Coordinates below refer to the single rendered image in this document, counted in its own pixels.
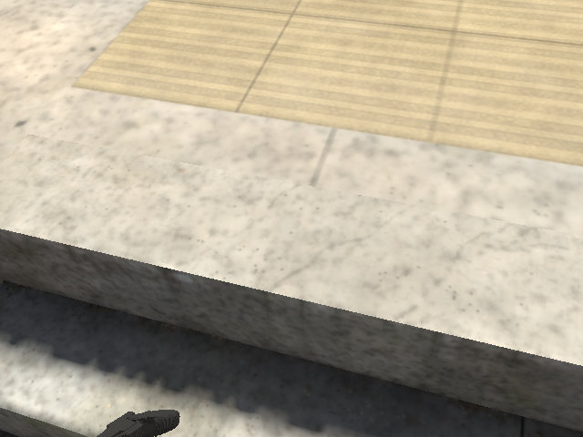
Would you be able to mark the stairs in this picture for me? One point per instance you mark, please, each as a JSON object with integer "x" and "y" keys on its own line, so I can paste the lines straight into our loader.
{"x": 86, "y": 337}

